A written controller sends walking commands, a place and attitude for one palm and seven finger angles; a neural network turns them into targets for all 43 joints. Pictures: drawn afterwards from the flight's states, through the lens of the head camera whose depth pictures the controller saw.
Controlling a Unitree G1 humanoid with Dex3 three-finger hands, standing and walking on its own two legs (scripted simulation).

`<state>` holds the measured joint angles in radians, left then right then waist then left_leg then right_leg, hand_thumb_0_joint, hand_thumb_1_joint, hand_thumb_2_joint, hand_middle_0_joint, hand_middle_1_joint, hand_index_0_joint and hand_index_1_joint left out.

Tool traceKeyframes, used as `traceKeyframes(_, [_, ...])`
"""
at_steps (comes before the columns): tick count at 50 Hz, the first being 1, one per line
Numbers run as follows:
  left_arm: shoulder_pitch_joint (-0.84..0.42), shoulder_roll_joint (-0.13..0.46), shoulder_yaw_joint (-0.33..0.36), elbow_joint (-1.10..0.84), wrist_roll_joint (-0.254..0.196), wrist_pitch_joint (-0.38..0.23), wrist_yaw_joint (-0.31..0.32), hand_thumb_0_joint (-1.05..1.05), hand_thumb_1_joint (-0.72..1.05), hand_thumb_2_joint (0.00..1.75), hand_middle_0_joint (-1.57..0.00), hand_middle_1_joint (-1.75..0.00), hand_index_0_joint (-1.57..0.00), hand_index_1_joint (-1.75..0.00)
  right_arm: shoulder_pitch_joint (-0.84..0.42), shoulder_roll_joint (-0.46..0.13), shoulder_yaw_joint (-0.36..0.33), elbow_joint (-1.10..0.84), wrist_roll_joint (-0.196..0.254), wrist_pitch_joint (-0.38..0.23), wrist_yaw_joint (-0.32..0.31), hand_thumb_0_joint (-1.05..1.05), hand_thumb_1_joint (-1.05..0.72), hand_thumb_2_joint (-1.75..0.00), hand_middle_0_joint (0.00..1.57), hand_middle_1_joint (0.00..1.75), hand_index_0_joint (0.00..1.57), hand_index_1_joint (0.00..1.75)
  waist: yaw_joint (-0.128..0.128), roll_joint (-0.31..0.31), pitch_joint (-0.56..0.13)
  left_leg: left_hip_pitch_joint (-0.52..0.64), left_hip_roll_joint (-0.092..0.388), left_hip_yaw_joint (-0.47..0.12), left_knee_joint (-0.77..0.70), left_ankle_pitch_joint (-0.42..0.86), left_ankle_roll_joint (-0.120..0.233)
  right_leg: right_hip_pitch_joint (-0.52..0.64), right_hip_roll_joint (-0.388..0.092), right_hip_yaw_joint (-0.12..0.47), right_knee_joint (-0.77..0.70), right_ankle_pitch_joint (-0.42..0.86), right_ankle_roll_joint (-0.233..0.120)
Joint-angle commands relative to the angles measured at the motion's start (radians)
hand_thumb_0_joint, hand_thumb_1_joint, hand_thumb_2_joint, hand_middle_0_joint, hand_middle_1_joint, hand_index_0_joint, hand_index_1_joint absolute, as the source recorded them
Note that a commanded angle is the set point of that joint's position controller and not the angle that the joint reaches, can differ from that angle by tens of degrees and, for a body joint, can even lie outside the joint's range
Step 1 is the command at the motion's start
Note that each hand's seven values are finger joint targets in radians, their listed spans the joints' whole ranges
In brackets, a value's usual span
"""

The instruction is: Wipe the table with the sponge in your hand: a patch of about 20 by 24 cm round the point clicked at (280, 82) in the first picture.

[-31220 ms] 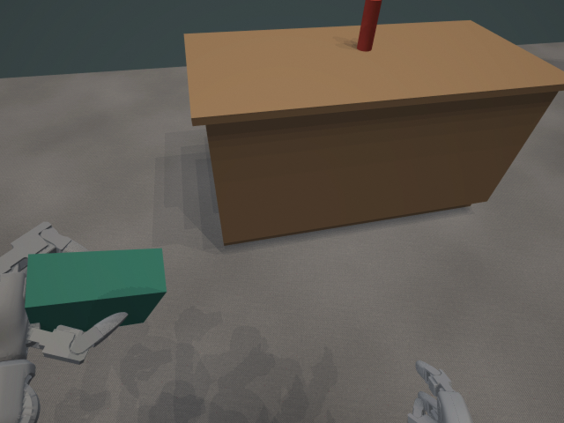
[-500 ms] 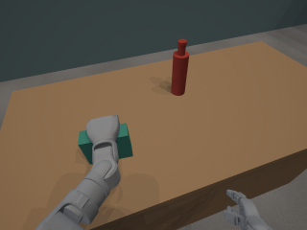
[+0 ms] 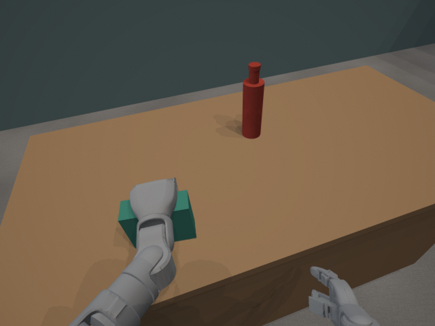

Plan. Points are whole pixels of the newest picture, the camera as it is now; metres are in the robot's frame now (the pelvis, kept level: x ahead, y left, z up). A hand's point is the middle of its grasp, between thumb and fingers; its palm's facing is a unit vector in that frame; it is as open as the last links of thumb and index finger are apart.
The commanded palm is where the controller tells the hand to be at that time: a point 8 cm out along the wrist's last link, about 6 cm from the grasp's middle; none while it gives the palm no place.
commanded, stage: wipe back along the third lane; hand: left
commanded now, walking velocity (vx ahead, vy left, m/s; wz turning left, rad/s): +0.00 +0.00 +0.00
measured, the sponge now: (162, 224) +0.32 +0.17 +0.00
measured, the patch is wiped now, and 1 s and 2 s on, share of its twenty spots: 0.90 0.90 0.90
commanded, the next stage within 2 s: slide back across to the middle lane in 1.18 s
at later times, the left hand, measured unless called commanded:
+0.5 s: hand (165, 225) +0.30 +0.15 +0.04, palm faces +0.00 -0.08 -1.00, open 9.3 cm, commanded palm +0.25 +0.13 +0.07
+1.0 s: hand (166, 225) +0.30 +0.15 +0.03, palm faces +0.00 -0.06 -1.00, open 9.3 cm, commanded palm +0.25 +0.13 +0.07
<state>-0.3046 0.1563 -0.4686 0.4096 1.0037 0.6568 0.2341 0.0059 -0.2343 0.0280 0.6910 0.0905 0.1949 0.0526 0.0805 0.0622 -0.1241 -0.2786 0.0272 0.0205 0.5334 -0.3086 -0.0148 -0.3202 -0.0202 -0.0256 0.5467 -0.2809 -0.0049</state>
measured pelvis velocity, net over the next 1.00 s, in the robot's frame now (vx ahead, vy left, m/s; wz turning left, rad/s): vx -0.01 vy -0.01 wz -0.01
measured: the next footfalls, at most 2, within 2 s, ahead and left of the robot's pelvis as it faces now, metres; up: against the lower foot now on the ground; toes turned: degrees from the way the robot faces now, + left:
none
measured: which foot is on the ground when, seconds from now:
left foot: down 0.00-1.00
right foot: down 0.00-1.00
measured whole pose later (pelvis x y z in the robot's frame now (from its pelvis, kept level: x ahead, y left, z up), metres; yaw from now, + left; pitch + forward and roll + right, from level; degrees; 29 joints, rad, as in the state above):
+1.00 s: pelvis -0.01 -0.01 +0.00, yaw -1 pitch +2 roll +1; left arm -0.23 0.14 -0.46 0.36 1.02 0.65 0.23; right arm 0.00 -0.24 0.02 0.69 0.09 0.17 0.05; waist 0.08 0.07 -0.12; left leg -0.26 0.04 0.02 0.53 -0.29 -0.03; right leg -0.32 -0.01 -0.02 0.56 -0.27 -0.02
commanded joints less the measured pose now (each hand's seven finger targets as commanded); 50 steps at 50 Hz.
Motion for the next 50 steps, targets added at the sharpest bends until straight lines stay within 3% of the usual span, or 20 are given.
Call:
traceKeyframes(1, [-0.159,-0.072,0.010,-0.086,-0.057,-0.011,-0.020,0.00,0.10,1.30,-1.20,-1.60,-1.20,-1.60,-0.240,-0.104,-0.040,-0.177,0.002,-0.061,-0.004,0.00,-0.90,-0.90,0.20,0.30,0.20,0.30,-0.004,-0.146,-0.113,0.031,-0.038,0.000,-0.062,0.208,0.040,0.072,0.047,-0.028,-0.077,0.185,-0.066])
traceKeyframes(4, [-0.104,-0.036,0.058,-0.109,-0.072,-0.023,-0.019,0.00,0.10,1.30,-1.20,-1.60,-1.20,-1.60,-0.238,-0.108,-0.046,-0.178,-0.002,-0.066,-0.002,0.00,-0.90,-0.90,0.20,0.30,0.20,0.30,0.012,-0.183,-0.151,0.029,-0.043,0.004,-0.054,0.229,0.043,0.118,0.046,-0.010,-0.079,0.244,-0.064])
traceKeyframes(6, [-0.049,-0.077,0.017,-0.124,-0.074,-0.022,-0.020,0.00,0.10,1.30,-1.20,-1.60,-1.20,-1.60,-0.247,-0.103,-0.044,-0.187,0.000,-0.064,0.004,0.00,-0.90,-0.90,0.20,0.30,0.20,0.30,0.011,-0.188,-0.140,0.032,-0.046,0.010,-0.051,0.239,0.043,0.127,0.042,-0.013,-0.079,0.261,-0.059])
traceKeyframes(9, [-0.019,-0.056,0.023,-0.184,-0.071,-0.023,-0.028,0.00,0.10,1.30,-1.20,-1.60,-1.20,-1.60,-0.258,-0.105,-0.047,-0.193,0.001,-0.059,0.014,0.00,-0.90,-0.90,0.20,0.30,0.20,0.30,0.010,-0.175,-0.146,0.041,-0.044,0.007,-0.048,0.256,0.043,0.140,0.043,0.002,-0.079,0.290,-0.064])
traceKeyframes(13, [0.062,-0.067,-0.008,-0.226,-0.063,-0.012,-0.039,0.00,0.10,1.30,-1.20,-1.60,-1.20,-1.60,-0.274,-0.102,-0.043,-0.198,0.003,-0.055,0.026,0.00,-0.90,-0.90,0.20,0.30,0.20,0.30,0.014,-0.186,-0.102,0.044,-0.046,0.010,-0.047,0.256,0.045,0.138,0.041,0.004,-0.088,0.292,-0.059])
traceKeyframes(14, [0.030,-0.028,0.028,-0.246,-0.060,-0.017,-0.037,0.00,0.10,1.30,-1.20,-1.60,-1.20,-1.60,-0.270,-0.108,-0.048,-0.191,0.001,-0.054,0.023,0.00,-0.90,-0.90,0.20,0.30,0.20,0.30,0.009,-0.191,-0.108,0.049,-0.045,0.006,-0.045,0.252,0.046,0.134,0.045,0.019,-0.091,0.288,-0.062])
traceKeyframes(15, [0.031,-0.052,-0.001,-0.253,-0.056,-0.012,-0.039,0.00,0.10,1.30,-1.20,-1.60,-1.20,-1.60,-0.274,-0.104,-0.044,-0.199,0.002,-0.058,0.022,0.00,-0.90,-0.90,0.20,0.30,0.20,0.30,0.009,-0.186,-0.101,0.047,-0.047,0.011,-0.049,0.244,0.049,0.132,0.042,0.009,-0.091,0.274,-0.057])
traceKeyframes(19, [-0.013,0.014,0.067,-0.235,-0.048,-0.005,-0.030,0.00,0.10,1.30,-1.20,-1.60,-1.20,-1.60,-0.265,-0.108,-0.045,-0.178,0.000,-0.067,0.011,0.00,-0.90,-0.90,0.20,0.30,0.20,0.30,0.013,-0.166,-0.090,0.043,-0.048,0.009,-0.054,0.220,0.045,0.118,0.047,0.027,-0.098,0.243,-0.060])
traceKeyframes(21, [-0.003,-0.018,0.039,-0.203,-0.039,0.000,-0.032,0.00,0.10,1.30,-1.20,-1.60,-1.20,-1.60,-0.263,-0.104,-0.041,-0.177,0.001,-0.071,0.008,0.00,-0.90,-0.90,0.20,0.30,0.20,0.30,0.012,-0.183,-0.088,0.041,-0.050,0.011,-0.054,0.224,0.046,0.114,0.046,0.013,-0.090,0.241,-0.057])
traceKeyframes(24, [-0.037,0.016,0.073,-0.198,-0.030,-0.008,-0.030,0.00,0.10,1.30,-1.20,-1.60,-1.20,-1.60,-0.257,-0.110,-0.044,-0.172,-0.003,-0.073,0.002,0.00,-0.90,-0.90,0.20,0.30,0.20,0.30,0.013,-0.160,-0.105,0.037,-0.051,0.009,-0.056,0.214,0.043,0.111,0.048,0.024,-0.089,0.227,-0.062])
traceKeyframes(26, [-0.018,-0.021,0.040,-0.178,-0.022,-0.013,-0.031,0.00,0.10,1.30,-1.20,-1.60,-1.20,-1.60,-0.250,-0.104,-0.042,-0.178,-0.002,-0.077,0.002,0.00,-0.90,-0.90,0.20,0.30,0.20,0.30,0.010,-0.174,-0.115,0.037,-0.051,0.010,-0.047,0.234,0.044,0.111,0.048,0.012,-0.075,0.259,-0.061])
traceKeyframes(29, [-0.030,0.007,0.076,-0.183,-0.028,-0.022,-0.028,0.00,0.10,1.30,-1.20,-1.60,-1.20,-1.60,-0.244,-0.110,-0.047,-0.176,-0.006,-0.076,0.000,0.00,-0.90,-0.90,0.20,0.30,0.20,0.30,0.012,-0.179,-0.129,0.028,-0.050,0.009,-0.045,0.231,0.043,0.116,0.049,0.022,-0.075,0.267,-0.063])
traceKeyframes(32, [-0.008,-0.027,0.046,-0.168,-0.031,-0.021,-0.025,0.00,0.10,1.30,-1.20,-1.60,-1.20,-1.60,-0.244,-0.105,-0.046,-0.180,-0.004,-0.078,0.000,0.00,-0.90,-0.90,0.20,0.30,0.20,0.30,0.011,-0.187,-0.122,0.029,-0.051,0.015,-0.040,0.230,0.043,0.110,0.046,0.012,-0.076,0.264,-0.057])
traceKeyframes(34, [-0.036,0.004,0.076,-0.176,-0.036,-0.022,-0.022,0.00,0.10,1.30,-1.20,-1.60,-1.20,-1.60,-0.245,-0.109,-0.047,-0.178,-0.004,-0.078,-0.003,0.00,-0.90,-0.90,0.20,0.30,0.20,0.30,0.010,-0.184,-0.116,0.025,-0.050,0.010,-0.046,0.214,0.043,0.105,0.047,0.023,-0.085,0.241,-0.060])
traceKeyframes(40, [-0.033,-0.028,0.043,-0.157,-0.033,-0.014,-0.020,0.00,0.10,1.30,-1.20,-1.60,-1.20,-1.60,-0.247,-0.105,-0.046,-0.185,-0.003,-0.080,-0.002,0.00,-0.90,-0.90,0.20,0.30,0.20,0.30,0.013,-0.172,-0.123,0.028,-0.052,0.015,-0.049,0.206,0.044,0.100,0.046,0.006,-0.080,0.208,-0.058])
traceKeyframes(42, [-0.026,-0.044,0.027,-0.140,-0.034,-0.013,-0.021,0.00,0.10,1.30,-1.20,-1.60,-1.20,-1.60,-0.248,-0.105,-0.044,-0.181,-0.001,-0.079,0.001,0.00,-0.90,-0.90,0.20,0.30,0.20,0.30,0.009,-0.183,-0.096,0.025,-0.048,0.012,-0.049,0.207,0.042,0.085,0.047,0.004,-0.084,0.209,-0.059])
traceKeyframes(44, [-0.057,-0.003,0.070,-0.151,-0.043,-0.017,-0.020,0.00,0.10,1.30,-1.20,-1.60,-1.20,-1.60,-0.245,-0.109,-0.047,-0.177,-0.003,-0.080,-0.003,0.00,-0.90,-0.90,0.20,0.30,0.20,0.30,0.010,-0.188,-0.114,0.023,-0.049,0.010,-0.051,0.195,0.044,0.095,0.048,0.019,-0.092,0.200,-0.059])
traceKeyframes(46, [-0.049,-0.049,0.028,-0.123,-0.040,-0.013,-0.017,0.00,0.10,1.30,-1.20,-1.60,-1.20,-1.60,-0.248,-0.102,-0.044,-0.179,0.000,-0.082,-0.003,0.00,-0.90,-0.90,0.20,0.30,0.20,0.30,0.006,-0.181,-0.093,0.021,-0.049,0.014,-0.052,0.187,0.042,0.078,0.047,0.003,-0.089,0.178,-0.057])
traceKeyframes(49, [-0.041,-0.019,0.063,-0.142,-0.045,-0.019,-0.015,0.00,0.10,1.30,-1.20,-1.60,-1.20,-1.60,-0.247,-0.106,-0.048,-0.180,-0.003,-0.081,0.000,0.00,-0.90,-0.90,0.20,0.30,0.20,0.30,0.017,-0.172,-0.117,0.025,-0.049,0.009,-0.053,0.199,0.042,0.093,0.050,0.011,-0.088,0.198,-0.062])
traceKeyframes(50, [-0.043,-0.034,0.041,-0.134,-0.036,-0.018,-0.013,0.00,0.10,1.30,-1.20,-1.60,-1.20,-1.60,-0.246,-0.106,-0.047,-0.181,-0.002,-0.080,0.000,0.00,-0.90,-0.90,0.20,0.30,0.20,0.30,0.011,-0.182,-0.123,0.024,-0.050,0.013,-0.051,0.198,0.043,0.094,0.047,0.005,-0.082,0.194,-0.059])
